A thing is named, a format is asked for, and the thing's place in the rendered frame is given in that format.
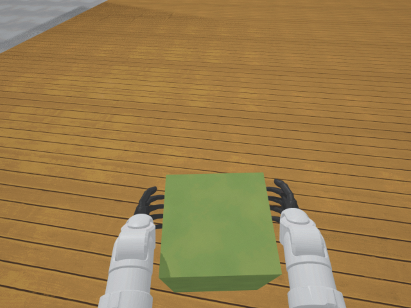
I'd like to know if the left robot hand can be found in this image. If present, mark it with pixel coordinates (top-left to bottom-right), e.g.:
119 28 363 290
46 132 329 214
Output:
134 186 164 229

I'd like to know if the carton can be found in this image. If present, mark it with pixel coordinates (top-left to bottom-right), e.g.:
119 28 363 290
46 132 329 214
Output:
159 173 282 293

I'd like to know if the right robot hand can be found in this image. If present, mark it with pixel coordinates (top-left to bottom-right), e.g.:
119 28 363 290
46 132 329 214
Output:
266 179 299 223

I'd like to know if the robot right forearm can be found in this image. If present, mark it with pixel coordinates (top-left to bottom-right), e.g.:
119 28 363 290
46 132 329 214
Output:
279 208 346 308

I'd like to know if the robot left forearm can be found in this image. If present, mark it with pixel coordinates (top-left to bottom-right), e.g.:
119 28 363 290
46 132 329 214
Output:
98 214 155 308

